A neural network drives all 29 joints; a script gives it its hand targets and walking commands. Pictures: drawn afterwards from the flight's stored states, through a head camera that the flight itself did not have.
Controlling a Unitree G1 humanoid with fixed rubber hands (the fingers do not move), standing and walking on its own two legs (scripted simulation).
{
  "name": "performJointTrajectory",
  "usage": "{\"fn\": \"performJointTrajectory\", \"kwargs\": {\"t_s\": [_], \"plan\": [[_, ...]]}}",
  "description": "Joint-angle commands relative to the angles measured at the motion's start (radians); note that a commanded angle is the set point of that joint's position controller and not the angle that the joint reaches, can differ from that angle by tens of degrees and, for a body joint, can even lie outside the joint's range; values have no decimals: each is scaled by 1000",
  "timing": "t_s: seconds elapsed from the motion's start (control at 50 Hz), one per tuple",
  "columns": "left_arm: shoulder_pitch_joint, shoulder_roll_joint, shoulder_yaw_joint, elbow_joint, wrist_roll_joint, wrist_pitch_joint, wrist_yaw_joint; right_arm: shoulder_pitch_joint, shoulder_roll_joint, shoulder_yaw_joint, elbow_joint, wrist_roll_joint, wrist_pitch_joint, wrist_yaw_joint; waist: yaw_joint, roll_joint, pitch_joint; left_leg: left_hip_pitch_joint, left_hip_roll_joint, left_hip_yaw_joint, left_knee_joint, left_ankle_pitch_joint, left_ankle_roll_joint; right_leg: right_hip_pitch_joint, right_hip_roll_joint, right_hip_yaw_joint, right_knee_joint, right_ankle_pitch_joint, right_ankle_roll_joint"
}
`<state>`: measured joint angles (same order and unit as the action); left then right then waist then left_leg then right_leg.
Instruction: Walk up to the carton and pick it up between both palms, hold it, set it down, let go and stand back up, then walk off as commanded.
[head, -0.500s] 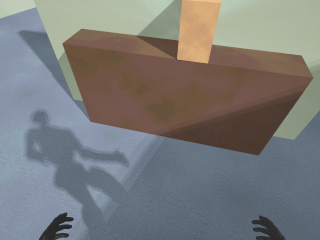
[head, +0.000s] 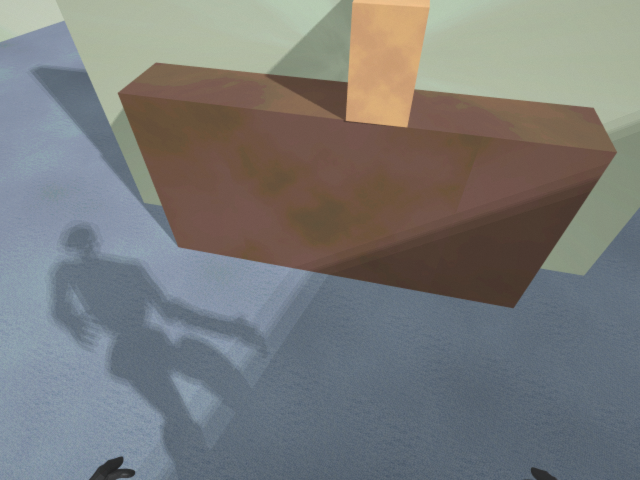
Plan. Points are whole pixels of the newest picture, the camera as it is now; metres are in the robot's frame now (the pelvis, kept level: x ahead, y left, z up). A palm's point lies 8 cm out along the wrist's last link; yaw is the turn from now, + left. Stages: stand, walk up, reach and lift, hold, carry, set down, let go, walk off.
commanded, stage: stand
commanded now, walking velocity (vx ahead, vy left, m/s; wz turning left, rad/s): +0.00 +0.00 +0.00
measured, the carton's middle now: (386, 54) +1.10 -0.17 +0.07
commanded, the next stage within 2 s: walk up in 0.64 s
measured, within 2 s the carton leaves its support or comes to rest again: neither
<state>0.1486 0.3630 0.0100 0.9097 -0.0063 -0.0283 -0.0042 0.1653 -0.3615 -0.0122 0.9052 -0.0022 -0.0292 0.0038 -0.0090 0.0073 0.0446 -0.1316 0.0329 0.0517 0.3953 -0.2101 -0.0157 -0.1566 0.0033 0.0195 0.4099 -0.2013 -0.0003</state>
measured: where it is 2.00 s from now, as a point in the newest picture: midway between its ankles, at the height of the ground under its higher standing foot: (350, 442)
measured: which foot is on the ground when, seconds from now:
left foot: down 0.00-1.00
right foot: down 0.00-0.88, up 0.90-1.00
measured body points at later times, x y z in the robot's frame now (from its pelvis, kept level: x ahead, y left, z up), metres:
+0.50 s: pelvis +0.00 +0.00 +0.00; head +0.00 -0.01 +0.45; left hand +0.11 +0.30 -0.11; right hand +0.10 -0.31 -0.12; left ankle +0.00 +0.13 -0.74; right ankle +0.02 -0.12 -0.74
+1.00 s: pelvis +0.02 -0.01 +0.00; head +0.02 -0.03 +0.45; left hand +0.14 +0.29 -0.10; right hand +0.07 -0.34 -0.11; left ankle +0.00 +0.13 -0.74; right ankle +0.06 -0.14 -0.71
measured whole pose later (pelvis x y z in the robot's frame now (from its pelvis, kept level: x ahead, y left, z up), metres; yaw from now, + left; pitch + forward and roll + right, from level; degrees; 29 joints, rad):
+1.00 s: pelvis +0.02 -0.01 +0.00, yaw -6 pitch -2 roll +0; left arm 0.28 0.37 0.08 0.82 0.05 -0.02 -0.05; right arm 0.28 -0.38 -0.11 0.84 -0.07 -0.06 0.00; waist -0.03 0.02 0.02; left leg -0.10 0.11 0.17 0.41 -0.29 0.04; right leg -0.40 -0.04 -0.02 0.73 -0.43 -0.05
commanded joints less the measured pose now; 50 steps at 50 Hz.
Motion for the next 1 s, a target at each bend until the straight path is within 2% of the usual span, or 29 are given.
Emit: {"fn": "performJointTrajectory", "kwargs": {"t_s": [0.0,0.06,0.1,0.12,0.14,0.18,0.2,0.24,0.3,0.32,0.38,0.4,0.46,0.48,0.52,0.54,0.6,0.64,0.66,0.7,0.8,0.82,0.84,0.86,0.88,0.9,0.92,0.94,0.98], "plan": [[-29,189,43,-41,0,-17,12,-61,-150,-31,-45,-5,-10,-6,11,3,-39,-10,94,-89,-87,43,32,3,-121,104,-80,51,-32],[-65,153,32,-39,3,-8,8,-20,-156,-34,-17,5,-13,-9,-8,-35,-16,11,94,-85,-74,45,29,-42,-118,98,-96,53,-25],[-56,187,42,-19,-1,-10,10,-48,-185,-44,-22,1,-14,-12,-3,13,-54,43,95,-79,-69,59,27,-35,-121,110,-120,45,-27],[-63,163,42,-19,0,-13,9,-48,-155,-35,-10,0,-16,-7,4,-25,-54,31,103,-83,-84,45,29,-14,-120,91,-106,72,-31],[-47,174,43,-6,-4,-13,8,-57,-178,-39,-9,0,-19,-8,8,22,-51,11,93,-85,-95,45,32,11,-119,92,-101,75,-30],[-69,179,46,-8,-3,-13,12,-55,-163,-39,1,4,-17,-11,3,-39,-41,10,97,-93,-100,73,30,-7,-126,98,-99,71,-27],[-34,165,40,7,3,-13,15,-33,-157,-34,8,-4,-17,-8,8,19,-62,44,101,-89,-103,86,32,7,-127,90,-100,81,-38],[-56,190,51,1,3,-17,15,-47,-164,-38,9,-4,-14,-9,0,-25,-22,13,101,-85,-87,67,34,-12,-122,101,-107,93,-29],[-52,162,41,17,3,-14,14,-21,-157,-32,22,6,-8,-13,-9,-14,-28,35,112,-88,-98,64,32,-27,-129,103,-115,69,-31],[-39,169,43,13,-10,-13,18,-65,-177,-40,13,-4,-13,-16,15,10,-49,21,101,-90,-96,57,38,3,-123,96,-118,91,-29],[-53,188,50,12,0,-20,18,-24,-185,-45,32,1,-16,-14,-4,-51,-56,44,100,-85,-85,93,29,-8,-121,101,-121,98,-24],[-51,152,44,29,-6,-12,16,-41,-179,-41,32,1,-18,-15,-8,42,-42,37,96,-73,-88,81,29,-13,-128,108,-132,74,-26],[-53,178,49,32,-1,-10,15,-32,-166,-39,36,4,-19,-14,-4,-38,-5,22,101,-88,-96,66,26,-29,-107,89,-128,61,-21],[-31,178,50,35,0,-11,17,-49,-155,-37,34,-3,-16,-17,17,-31,-43,29,111,-87,-99,59,30,2,-120,94,-135,62,-26],[-44,168,48,37,-2,-13,16,-20,-186,-43,55,8,-10,-21,-11,22,-50,48,108,-79,-92,86,35,-11,-128,107,-137,87,-20],[-53,180,51,27,-2,-11,13,-22,-173,-43,47,-3,-11,-24,-5,-17,-48,38,106,-80,-100,94,28,11,-118,84,-118,104,-24],[-43,175,51,46,-1,-6,21,-37,-181,-46,55,6,-14,-18,9,-23,-32,27,109,-88,-115,83,28,14,-124,95,-120,98,-24],[-29,167,52,42,-5,-14,19,-49,-177,-41,53,0,-17,-18,8,32,-28,3,109,-86,-114,90,32,29,-127,96,-117,99,-20],[-31,186,53,36,-6,-12,18,-22,-162,-41,55,2,-17,-19,7,-4,-73,47,110,-84,-108,120,27,31,-122,88,-109,122,-18],[-33,168,49,39,-2,-7,21,-26,-145,-39,58,0,-7,-17,-5,18,-52,49,109,-79,-110,92,26,11,-123,92,-114,89,-22],[-37,161,43,45,-6,-8,20,-23,-167,-45,62,9,-14,-22,1,-19,-59,48,112,-86,-105,107,25,13,-124,87,-120,112,-21],[54,166,84,-12,38,-5,-4,12,-216,-105,-6,-33,-25,-12,-3,-2,-117,117,84,-25,-27,-367,88,-100,-84,120,-89,-378,-84],[23,177,92,-37,46,1,-12,42,-206,-107,-17,-48,-23,-6,-24,6,-13,83,119,-86,-24,-473,119,-225,-91,118,-40,-441,-104],[-18,155,91,-85,46,4,-20,75,-206,-116,-27,-50,-26,-4,-48,37,45,114,164,-145,-86,-498,140,-350,-64,80,38,-368,-103],[-87,129,84,-126,44,2,-29,163,-232,-136,-28,-49,-30,-6,-95,128,91,235,269,-270,-190,-527,196,-533,-18,14,164,-255,-90],[-73,132,86,-167,57,-8,-29,217,-267,-159,-40,-61,-32,-14,-113,160,69,299,390,-348,-220,-499,257,-600,-49,-11,267,-224,-68],[-59,151,96,-202,71,-17,-30,210,-279,-162,-74,-67,-37,-15,-102,89,42,257,449,-395,-240,-507,310,-614,-96,21,381,-281,-51],[-27,167,106,-231,69,-20,-41,168,-288,-169,-110,-75,-43,-16,-81,85,45,211,431,-336,-230,-493,304,-581,-145,47,378,-290,-41],[50,149,101,-238,64,-23,-59,129,-267,-165,-160,-75,-48,-5,-42,123,58,132,376,-175,-229,-432,249,-494,-137,3,359,-207,-45]]}}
